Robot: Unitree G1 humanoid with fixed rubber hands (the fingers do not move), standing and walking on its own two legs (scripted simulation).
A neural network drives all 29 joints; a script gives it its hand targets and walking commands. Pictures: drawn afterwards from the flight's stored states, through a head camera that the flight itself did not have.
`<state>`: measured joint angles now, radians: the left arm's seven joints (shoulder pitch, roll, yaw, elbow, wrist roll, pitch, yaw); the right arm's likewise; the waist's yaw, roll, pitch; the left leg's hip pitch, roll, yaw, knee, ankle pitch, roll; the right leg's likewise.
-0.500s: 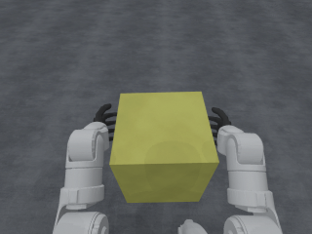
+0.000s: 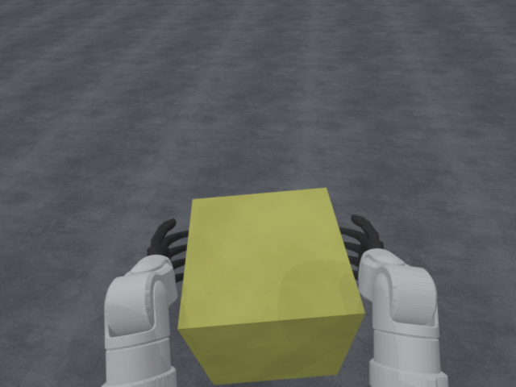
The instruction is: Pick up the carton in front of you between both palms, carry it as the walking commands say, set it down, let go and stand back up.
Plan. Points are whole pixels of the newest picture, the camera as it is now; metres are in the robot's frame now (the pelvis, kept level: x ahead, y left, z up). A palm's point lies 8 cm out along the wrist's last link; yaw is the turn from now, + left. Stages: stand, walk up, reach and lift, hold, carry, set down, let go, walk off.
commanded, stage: carry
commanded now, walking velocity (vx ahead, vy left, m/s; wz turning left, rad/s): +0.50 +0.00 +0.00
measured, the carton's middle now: (267, 290) +0.30 +0.00 +0.00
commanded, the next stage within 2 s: none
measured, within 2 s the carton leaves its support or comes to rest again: neither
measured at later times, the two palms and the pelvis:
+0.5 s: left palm (178, 150) +0.57 +0.18 +0.08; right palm (324, 153) +0.55 -0.12 +0.08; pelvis +0.30 +0.05 +0.00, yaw -3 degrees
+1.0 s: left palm (215, 76) +0.88 +0.13 +0.09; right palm (325, 76) +0.88 -0.17 +0.07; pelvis +0.61 -0.02 +0.00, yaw +0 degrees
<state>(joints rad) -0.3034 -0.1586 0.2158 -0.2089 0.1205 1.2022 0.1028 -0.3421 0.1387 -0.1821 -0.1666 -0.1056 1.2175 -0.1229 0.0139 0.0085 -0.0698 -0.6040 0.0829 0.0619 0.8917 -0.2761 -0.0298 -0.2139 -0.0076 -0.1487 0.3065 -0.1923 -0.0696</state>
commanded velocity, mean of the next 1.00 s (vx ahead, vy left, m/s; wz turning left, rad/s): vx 0.50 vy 0.00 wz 0.00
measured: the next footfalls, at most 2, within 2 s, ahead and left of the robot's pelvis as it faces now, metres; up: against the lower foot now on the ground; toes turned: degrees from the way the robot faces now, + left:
left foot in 0.24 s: +0.33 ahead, +0.13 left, +0.00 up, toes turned +9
right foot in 0.74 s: +0.63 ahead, -0.11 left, +0.00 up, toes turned -13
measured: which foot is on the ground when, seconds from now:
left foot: up 0.00-0.22, down 0.24-0.76, up 0.78-1.00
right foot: down 0.00-0.26, up 0.28-0.72, down 0.74-1.00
